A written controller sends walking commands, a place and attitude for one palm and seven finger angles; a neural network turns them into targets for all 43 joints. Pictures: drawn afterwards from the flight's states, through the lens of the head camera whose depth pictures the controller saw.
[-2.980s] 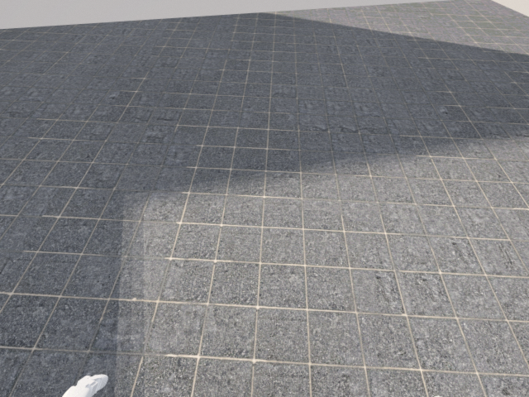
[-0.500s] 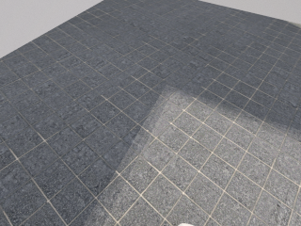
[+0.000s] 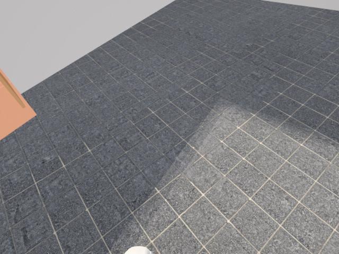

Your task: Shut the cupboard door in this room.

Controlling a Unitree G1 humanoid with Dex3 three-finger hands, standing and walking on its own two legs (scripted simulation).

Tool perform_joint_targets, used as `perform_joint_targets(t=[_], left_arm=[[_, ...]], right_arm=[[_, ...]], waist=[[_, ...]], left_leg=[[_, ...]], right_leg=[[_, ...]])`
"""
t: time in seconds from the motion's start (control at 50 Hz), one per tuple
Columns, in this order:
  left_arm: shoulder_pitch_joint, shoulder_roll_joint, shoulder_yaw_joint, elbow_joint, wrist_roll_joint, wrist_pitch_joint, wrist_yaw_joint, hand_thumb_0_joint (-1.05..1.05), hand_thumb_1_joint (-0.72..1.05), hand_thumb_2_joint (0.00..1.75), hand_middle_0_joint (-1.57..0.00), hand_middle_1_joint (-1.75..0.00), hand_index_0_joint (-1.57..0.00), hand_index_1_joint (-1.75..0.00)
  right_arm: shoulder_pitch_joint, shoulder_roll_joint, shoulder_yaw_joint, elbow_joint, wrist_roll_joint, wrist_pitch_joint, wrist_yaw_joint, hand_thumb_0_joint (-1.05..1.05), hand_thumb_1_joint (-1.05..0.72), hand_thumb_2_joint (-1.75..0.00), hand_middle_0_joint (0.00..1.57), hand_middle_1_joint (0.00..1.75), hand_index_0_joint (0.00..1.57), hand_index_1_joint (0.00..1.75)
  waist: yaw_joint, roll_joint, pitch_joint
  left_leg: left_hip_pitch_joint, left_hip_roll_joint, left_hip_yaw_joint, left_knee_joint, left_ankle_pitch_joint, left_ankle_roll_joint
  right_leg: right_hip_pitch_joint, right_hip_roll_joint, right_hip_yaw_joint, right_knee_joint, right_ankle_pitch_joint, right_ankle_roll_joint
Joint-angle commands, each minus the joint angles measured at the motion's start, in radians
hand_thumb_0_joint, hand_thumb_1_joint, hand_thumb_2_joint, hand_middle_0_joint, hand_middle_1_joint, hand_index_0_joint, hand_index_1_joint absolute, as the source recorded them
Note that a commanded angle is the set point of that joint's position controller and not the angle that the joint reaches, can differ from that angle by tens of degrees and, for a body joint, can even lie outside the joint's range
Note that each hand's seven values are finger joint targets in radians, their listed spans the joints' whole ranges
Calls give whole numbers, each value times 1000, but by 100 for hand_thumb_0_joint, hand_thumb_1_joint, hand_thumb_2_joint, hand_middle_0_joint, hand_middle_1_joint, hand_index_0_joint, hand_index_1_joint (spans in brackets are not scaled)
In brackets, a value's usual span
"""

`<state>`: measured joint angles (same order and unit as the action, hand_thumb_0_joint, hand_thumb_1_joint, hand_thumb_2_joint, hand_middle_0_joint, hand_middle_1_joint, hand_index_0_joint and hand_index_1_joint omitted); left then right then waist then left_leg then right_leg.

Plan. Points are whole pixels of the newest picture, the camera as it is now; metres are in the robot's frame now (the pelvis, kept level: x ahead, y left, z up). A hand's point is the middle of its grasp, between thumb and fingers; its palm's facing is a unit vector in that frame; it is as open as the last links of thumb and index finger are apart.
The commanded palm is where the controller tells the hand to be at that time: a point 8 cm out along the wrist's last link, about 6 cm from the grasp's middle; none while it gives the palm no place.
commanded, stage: turn or walk to find it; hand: left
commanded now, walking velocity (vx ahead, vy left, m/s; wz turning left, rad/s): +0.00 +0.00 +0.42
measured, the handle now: out of the picture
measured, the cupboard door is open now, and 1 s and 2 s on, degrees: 77 77 77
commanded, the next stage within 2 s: stand and wait in 0.54 s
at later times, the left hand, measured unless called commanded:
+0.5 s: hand out of the picture -0.03 +0.28 -0.18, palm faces +0.25 -0.94 -0.24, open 7.4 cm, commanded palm none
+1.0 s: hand out of the picture -0.01 +0.19 -0.15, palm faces +0.32 -0.91 -0.26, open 7.3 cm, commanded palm none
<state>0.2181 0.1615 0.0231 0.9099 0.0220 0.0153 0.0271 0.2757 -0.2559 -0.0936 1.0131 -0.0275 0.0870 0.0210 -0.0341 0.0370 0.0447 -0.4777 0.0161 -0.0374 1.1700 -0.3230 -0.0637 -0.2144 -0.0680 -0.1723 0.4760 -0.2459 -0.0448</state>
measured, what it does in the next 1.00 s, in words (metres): steps on the spot, turning left: left foot, then right foot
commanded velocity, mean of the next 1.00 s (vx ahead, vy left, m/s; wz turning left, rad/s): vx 0.00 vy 0.00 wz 0.26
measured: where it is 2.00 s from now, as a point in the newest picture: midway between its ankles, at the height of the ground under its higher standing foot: outside the picture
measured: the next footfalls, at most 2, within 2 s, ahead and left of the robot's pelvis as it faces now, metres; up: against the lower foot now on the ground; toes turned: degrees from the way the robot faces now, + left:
left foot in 0.26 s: -0.02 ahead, +0.15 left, +0.00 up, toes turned +12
right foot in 0.76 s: +0.04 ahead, -0.07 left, +0.00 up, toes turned +11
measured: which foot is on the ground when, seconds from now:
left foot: up 0.00-0.24, down 0.26-0.78, up 0.80-1.00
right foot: down 0.00-0.26, up 0.28-0.74, down 0.76-1.00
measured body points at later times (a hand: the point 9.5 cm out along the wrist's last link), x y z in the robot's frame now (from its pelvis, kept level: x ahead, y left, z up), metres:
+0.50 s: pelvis -0.02 +0.06 +0.00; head +0.00 +0.09 +0.45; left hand -0.04 +0.32 -0.16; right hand +0.11 -0.16 -0.13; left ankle -0.06 +0.14 -0.74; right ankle -0.02 -0.10 -0.66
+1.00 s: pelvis -0.02 -0.01 +0.00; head +0.00 -0.03 +0.45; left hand -0.03 +0.24 -0.13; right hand +0.05 -0.23 -0.17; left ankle -0.10 +0.14 -0.67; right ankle +0.00 -0.07 -0.74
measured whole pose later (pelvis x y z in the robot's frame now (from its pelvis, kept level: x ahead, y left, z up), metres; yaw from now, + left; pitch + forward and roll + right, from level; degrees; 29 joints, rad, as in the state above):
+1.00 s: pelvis -0.02 -0.01 +0.00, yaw +18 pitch -2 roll +2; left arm 0.21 0.15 0.02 1.00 0.02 0.00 0.03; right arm 0.27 -0.21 -0.07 1.08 -0.02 0.07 0.00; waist -0.02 0.04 0.03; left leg -0.38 0.02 -0.05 1.00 -0.38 -0.04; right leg -0.18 -0.01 -0.13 0.46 -0.26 -0.07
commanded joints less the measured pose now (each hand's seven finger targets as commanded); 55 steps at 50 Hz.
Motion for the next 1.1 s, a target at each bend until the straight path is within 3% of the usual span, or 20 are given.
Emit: perform_joint_targets(t=[0.0,0.12,0.16,0.2,0.22,0.24,0.26,0.28,0.3,0.38,0.6,0.7,0.72,0.74,0.76,0.78,0.8,0.84,0.92,1.08], left_arm=[[48,194,58,-42,1,-23,13,0,90,90,-20,-30,-20,-30],[92,237,76,-9,14,-16,12,0,90,90,-20,-30,-20,-30],[87,244,78,3,13,-14,10,0,90,90,-20,-30,-20,-30],[62,231,78,10,3,-8,7,0,90,90,-20,-30,-20,-30],[70,202,72,2,-7,0,4,0,90,90,-20,-30,-20,-30],[58,137,58,-34,-13,7,-3,0,90,90,-20,-30,-20,-30],[-11,136,48,-53,-2,18,1,0,90,90,-20,-30,-20,-30],[-12,143,55,-52,-1,23,-4,0,90,90,-20,-30,-20,-30],[-8,132,59,-28,4,29,-4,0,90,90,-20,-30,-20,-30],[28,152,64,15,-1,22,-14,0,90,90,-20,-30,-20,-30],[-64,114,41,-27,-11,15,-2,0,90,90,-20,-30,-20,-30],[43,111,33,23,-13,-10,4,0,90,90,-20,-30,-20,-30],[76,133,33,38,-9,-21,8,0,90,90,-20,-30,-20,-30],[83,196,38,48,0,-34,15,0,90,90,-20,-30,-20,-30],[83,240,42,44,0,-36,13,0,90,90,-20,-30,-20,-30],[79,220,37,42,-3,-34,11,0,90,90,-20,-30,-20,-30],[39,197,39,43,-3,-33,15,0,90,90,-20,-30,-20,-30],[-2,160,25,40,-8,-30,9,0,90,90,-20,-30,-20,-30],[14,153,37,38,-7,-31,9,0,90,90,-20,-30,-20,-30],[116,161,41,98,4,-33,12,0,90,90,-20,-30,-20,-30]], right_arm=[[-52,-44,-3,-72,4,-22,-4,0,-90,-90,20,30,20,30],[-104,-17,17,-92,17,-41,-8,0,-90,-90,20,30,20,30],[-73,-15,21,-85,20,-49,-13,0,-90,-90,20,30,20,30],[-9,-27,19,-68,20,-59,-15,0,-90,-90,20,30,20,30],[28,-71,11,-61,17,-69,-15,0,-90,-90,20,30,20,30],[48,-168,-11,-69,9,-75,-20,0,-90,-90,20,30,20,30],[66,-209,-19,-62,7,-65,-28,0,-90,-90,20,30,20,30],[31,-192,-13,-70,3,-66,-34,0,-90,-90,20,30,20,30],[-10,-159,-5,-72,3,-73,-42,0,-90,-90,20,30,20,30],[-65,-117,15,-95,12,-86,-50,0,-90,-90,20,30,20,30],[9,-110,5,-77,3,-83,-53,0,-90,-90,20,30,20,30],[-29,-91,13,-59,8,-84,-49,0,-90,-90,20,30,20,30],[-22,-61,18,-50,15,-88,-45,0,-90,-90,20,30,20,30],[5,1,32,-51,25,-90,-40,0,-90,-90,20,30,20,30],[-23,12,36,-71,22,-81,-41,0,-90,-90,20,30,20,30],[-32,-14,26,-61,15,-63,-44,0,-90,-90,20,30,20,30],[-18,-21,22,-44,9,-51,-42,0,-90,-90,20,30,20,30],[2,-4,21,6,11,-45,-37,0,-90,-90,20,30,20,30],[21,-8,12,25,11,-33,-27,0,-90,-90,20,30,20,30],[-43,36,36,19,16,-54,-35,0,-90,-90,20,30,20,30]], waist=[[56,-187,-3],[87,-219,-56],[69,-222,-87],[26,-169,-108],[2,-37,-128],[-11,272,-101],[-35,237,-74],[-13,133,-49],[3,202,-47],[32,98,-30],[-6,99,-76],[52,60,-104],[66,-4,-121],[50,-202,-141],[64,-312,-79],[67,-277,-59],[48,-309,-24],[28,-184,35],[28,-163,43],[81,-170,-45]], left_leg=[[-60,30,27,-86,-49,-12],[62,28,96,-374,-165,10],[131,14,119,-480,-129,20],[288,14,121,-694,46,32],[412,79,39,-797,154,56],[477,325,-294,-862,408,158],[392,404,-326,-877,527,245],[339,384,-259,-877,480,263],[315,311,-220,-879,452,224],[367,206,-118,-844,609,191],[437,219,-215,-797,692,247],[311,160,-187,-725,548,180],[243,112,-148,-671,397,130],[114,23,-48,-578,116,71],[56,-40,-7,-483,-200,47],[96,-18,-42,-391,-236,51],[93,1,-43,-329,-203,52],[86,2,-16,-231,-121,44],[46,14,-2,-110,-50,21],[127,31,57,-452,-128,21]], right_leg=[[77,-260,192,-217,57,-73],[113,-307,170,-132,256,-109],[109,-307,150,-81,334,-97],[28,-274,81,21,282,-29],[-87,-217,24,150,158,27],[-341,-79,-30,351,-243,110],[-347,-47,62,506,-383,109],[-336,-62,109,583,-321,100],[-348,-64,138,616,-266,106],[-350,-41,142,668,-122,128],[-236,-1,144,362,-211,129],[38,24,124,-18,31,101],[148,-29,171,-121,146,93],[245,-205,356,-134,276,38],[167,-332,467,-168,380,-61],[70,-334,454,-196,334,-113],[27,-289,420,-211,278,-114],[-4,-213,327,-208,247,-100],[-7,-198,245,-232,155,-72],[125,-217,279,-174,345,-124]])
